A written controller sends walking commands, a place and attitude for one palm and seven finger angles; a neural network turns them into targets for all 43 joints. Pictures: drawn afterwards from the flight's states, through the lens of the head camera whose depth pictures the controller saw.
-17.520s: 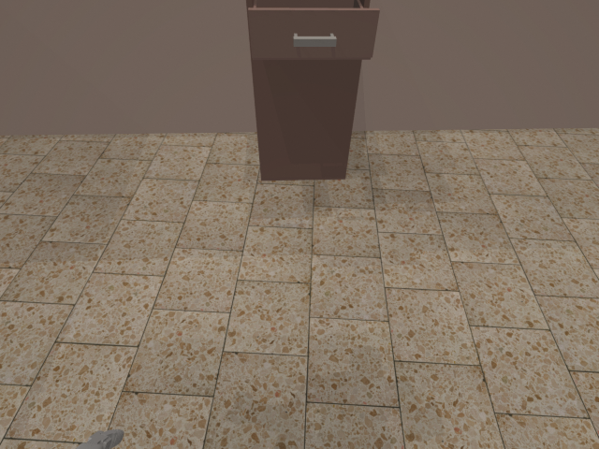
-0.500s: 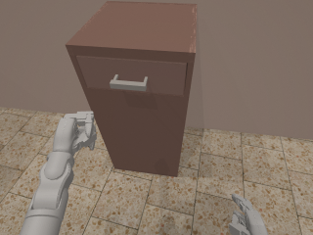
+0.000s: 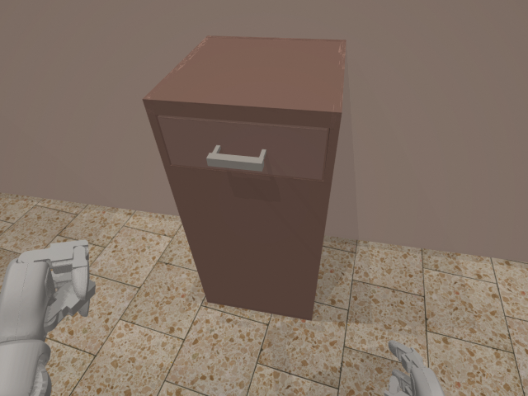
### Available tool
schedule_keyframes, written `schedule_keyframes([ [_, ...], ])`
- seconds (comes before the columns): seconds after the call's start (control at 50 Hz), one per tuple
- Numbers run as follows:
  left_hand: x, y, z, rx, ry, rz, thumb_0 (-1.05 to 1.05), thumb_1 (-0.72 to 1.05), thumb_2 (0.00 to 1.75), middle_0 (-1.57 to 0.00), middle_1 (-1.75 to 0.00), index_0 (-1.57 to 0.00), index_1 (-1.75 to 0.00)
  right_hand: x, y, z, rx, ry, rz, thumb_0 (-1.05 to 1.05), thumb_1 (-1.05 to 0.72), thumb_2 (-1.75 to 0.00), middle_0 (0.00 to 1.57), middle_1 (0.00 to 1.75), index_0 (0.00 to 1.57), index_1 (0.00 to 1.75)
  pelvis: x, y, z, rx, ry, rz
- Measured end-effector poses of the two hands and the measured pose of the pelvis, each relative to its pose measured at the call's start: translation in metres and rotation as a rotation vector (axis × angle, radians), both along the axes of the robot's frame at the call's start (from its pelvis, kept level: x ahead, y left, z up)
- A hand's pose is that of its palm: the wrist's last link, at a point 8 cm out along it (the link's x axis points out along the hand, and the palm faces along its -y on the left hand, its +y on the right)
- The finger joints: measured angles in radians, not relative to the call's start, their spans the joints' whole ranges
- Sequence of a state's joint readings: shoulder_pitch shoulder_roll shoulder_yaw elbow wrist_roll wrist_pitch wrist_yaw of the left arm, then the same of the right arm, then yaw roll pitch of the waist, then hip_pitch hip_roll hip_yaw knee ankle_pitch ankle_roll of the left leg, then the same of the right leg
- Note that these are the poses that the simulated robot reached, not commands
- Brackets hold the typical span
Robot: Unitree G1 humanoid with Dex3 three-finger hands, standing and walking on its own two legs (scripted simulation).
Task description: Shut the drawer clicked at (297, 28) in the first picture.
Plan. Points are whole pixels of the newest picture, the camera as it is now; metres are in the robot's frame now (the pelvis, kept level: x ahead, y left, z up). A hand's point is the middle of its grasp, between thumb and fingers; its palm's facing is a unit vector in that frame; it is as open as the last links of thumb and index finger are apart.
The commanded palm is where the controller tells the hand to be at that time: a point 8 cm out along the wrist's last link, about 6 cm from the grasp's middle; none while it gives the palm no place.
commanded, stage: draw the hand back to the body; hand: left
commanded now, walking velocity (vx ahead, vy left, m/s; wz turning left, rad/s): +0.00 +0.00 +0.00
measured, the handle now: (237, 156) +0.61 +0.14 +0.04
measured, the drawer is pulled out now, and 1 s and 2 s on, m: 0.00 0.00 0.00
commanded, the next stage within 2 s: step back with the hand held close in 0.22 s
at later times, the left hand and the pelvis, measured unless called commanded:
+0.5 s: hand (67, 284) +0.18 +0.24 +0.18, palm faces +0.42 -0.80 -0.44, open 3.3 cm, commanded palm +0.11 +0.27 +0.17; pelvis -0.02 -0.01 +0.00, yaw +0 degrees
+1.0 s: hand (47, 344) +0.12 +0.24 +0.15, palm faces +0.37 -0.80 -0.47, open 3.2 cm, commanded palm +0.06 +0.28 +0.17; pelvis -0.07 +0.00 -0.02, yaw -1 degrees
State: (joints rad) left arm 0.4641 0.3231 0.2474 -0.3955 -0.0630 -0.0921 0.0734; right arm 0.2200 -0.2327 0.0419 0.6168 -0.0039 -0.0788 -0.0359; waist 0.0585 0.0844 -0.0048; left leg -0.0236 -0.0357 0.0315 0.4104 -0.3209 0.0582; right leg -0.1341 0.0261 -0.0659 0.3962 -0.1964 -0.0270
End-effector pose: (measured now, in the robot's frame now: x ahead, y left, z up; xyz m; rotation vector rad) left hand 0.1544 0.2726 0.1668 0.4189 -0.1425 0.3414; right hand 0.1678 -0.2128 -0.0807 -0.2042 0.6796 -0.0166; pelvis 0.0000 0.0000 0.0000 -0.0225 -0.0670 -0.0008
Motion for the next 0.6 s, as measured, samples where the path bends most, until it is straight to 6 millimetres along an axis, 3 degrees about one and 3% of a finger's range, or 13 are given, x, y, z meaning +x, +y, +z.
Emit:
schedule_keyframes([
  [0.1, -0.027, 0.009, 0.013, 0.06, -0.019, 0.056, 0.01, 0.89, 0.9, -1.4, -1.6, -1.41, -1.6, 0.001, -0.004, 0.003, -0.013, -0.027, 0.002, 0.02, -0.91, -0.9, 0.2, 0.3, 0.2, 0.3, -0.001, -0.001, -0.001, -0.001, -0.008, 0.003],
  [0.18, -0.035, 0.008, 0.013, 0.05, -0.039, 0.082, 0.01, 0.89, 0.9, -1.4, -1.6, -1.41, -1.6, 0.002, -0.005, 0.003, -0.023, -0.04, 0.016, 0.02, -0.91, -0.9, 0.2, 0.3, 0.2, 0.3, -0.006, -0.002, -0.001, 0.001, -0.017, 0.013],
  [0.36, -0.027, -0.002, 0.005, 0.021, -0.033, 0.057, 0.01, 0.89, 0.9, -1.4, -1.6, -1.41, -1.6, -0.005, -0.007, 0.005, -0.022, -0.054, 0.008, 0.02, -0.91, -0.9, 0.2, 0.3, 0.2, 0.3, -0.01, -0.007, -0.001, 0.006, -0.018, 0.005],
  [0.48, -0.018, 0.005, 0.028, 0.126, -0.109, 0.033, 0.01, 0.89, 0.9, -1.4, -1.6, -1.41, -1.6, -0.016, -0.016, 0.002, -0.026, -0.015, -0.032, 0.02, -0.91, -0.9, 0.2, 0.3, 0.2, 0.3, -0.016, -0.008, -0.002, 0.001, 0.035, -0.002],
  [0.6, -0.012, -0.001, 0.007, 0.118, 0.004, -0.04, 0.01, 0.89, 0.9, -1.4, -1.6, -1.41, -1.6, -0.037, -0.03, -0.006, -0.047, 0.054, -0.115, 0.02, -0.91, -0.9, 0.2, 0.3, 0.2, 0.3, -0.023, 0.001, -0.003, 0.017, 0.08, -0.018],
])
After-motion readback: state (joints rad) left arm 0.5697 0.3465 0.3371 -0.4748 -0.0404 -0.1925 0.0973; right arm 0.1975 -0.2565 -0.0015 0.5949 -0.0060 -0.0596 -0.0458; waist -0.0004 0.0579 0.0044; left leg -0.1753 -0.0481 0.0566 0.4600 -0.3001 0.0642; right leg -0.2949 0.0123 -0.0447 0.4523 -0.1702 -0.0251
